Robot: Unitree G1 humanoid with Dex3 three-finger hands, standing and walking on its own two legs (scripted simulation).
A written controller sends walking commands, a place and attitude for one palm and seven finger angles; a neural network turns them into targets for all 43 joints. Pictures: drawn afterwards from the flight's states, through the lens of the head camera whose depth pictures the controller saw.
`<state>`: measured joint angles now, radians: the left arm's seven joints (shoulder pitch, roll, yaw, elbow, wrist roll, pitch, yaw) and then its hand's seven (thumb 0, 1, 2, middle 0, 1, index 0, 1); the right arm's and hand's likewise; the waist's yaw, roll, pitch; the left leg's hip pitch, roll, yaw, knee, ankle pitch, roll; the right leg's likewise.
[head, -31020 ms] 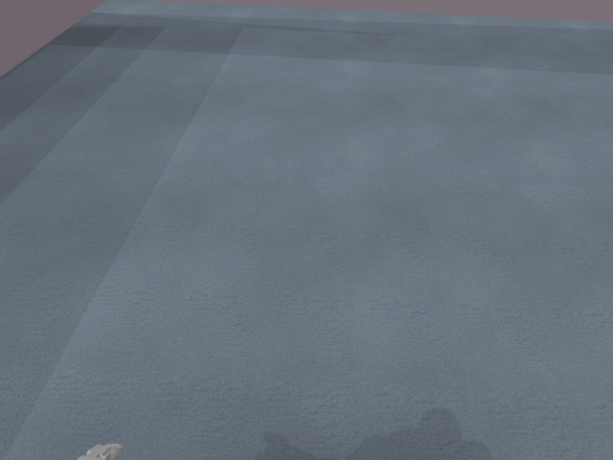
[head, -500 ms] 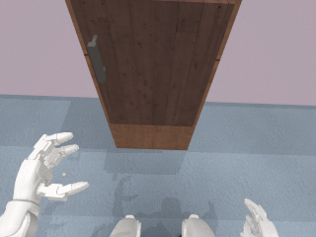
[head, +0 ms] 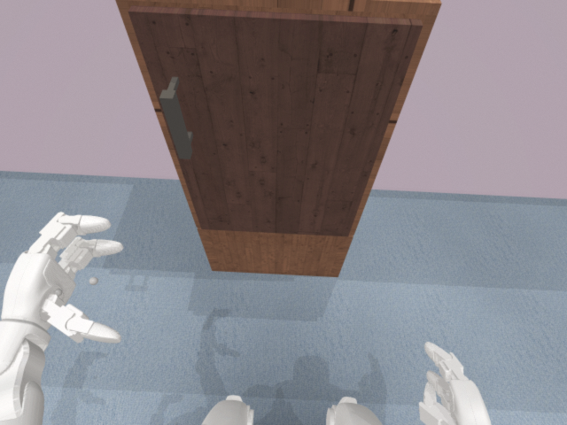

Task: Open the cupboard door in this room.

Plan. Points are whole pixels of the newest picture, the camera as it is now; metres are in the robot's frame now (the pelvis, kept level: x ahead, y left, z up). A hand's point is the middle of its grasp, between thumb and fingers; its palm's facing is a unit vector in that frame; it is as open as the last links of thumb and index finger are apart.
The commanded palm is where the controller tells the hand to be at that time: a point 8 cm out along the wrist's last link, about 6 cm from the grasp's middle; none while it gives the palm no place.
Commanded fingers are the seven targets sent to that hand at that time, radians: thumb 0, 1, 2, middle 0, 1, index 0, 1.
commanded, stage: raise the hand with hooked fingers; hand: left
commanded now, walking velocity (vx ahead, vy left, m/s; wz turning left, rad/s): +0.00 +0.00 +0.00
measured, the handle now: (180, 119) +0.59 +0.23 +0.05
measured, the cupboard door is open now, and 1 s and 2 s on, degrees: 0 0 0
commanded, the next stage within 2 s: move the hooked fingers beside the handle in 0.62 s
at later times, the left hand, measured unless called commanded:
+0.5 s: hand (96, 267) +0.29 +0.26 +0.06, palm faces +0.02 -1.00 -0.04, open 14.0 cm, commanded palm +0.26 +0.31 +0.07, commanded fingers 0.00 -0.50 0.30 -0.30 -1.20 -0.30 -1.20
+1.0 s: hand (104, 243) +0.33 +0.26 +0.06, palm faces +0.00 -1.00 -0.02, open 14.0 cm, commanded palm +0.31 +0.32 +0.06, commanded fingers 0.00 -0.50 0.30 -0.30 -1.20 -0.30 -1.20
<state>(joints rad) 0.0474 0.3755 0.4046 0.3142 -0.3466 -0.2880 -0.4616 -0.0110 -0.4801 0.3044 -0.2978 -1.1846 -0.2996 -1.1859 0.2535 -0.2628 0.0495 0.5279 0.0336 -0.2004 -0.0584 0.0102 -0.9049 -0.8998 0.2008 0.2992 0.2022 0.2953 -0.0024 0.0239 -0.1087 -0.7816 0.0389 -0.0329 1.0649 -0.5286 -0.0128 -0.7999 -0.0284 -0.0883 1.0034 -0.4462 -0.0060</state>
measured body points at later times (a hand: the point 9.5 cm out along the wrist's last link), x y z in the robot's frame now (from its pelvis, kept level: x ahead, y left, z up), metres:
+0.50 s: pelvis +0.00 +0.00 +0.01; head +0.07 +0.01 +0.45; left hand +0.29 +0.32 +0.06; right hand +0.14 -0.26 -0.08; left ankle -0.01 +0.12 -0.67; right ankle +0.02 -0.12 -0.67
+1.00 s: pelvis -0.01 +0.00 +0.00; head +0.07 +0.01 +0.45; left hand +0.32 +0.32 +0.07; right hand +0.14 -0.25 -0.08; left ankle -0.01 +0.12 -0.67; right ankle +0.02 -0.12 -0.67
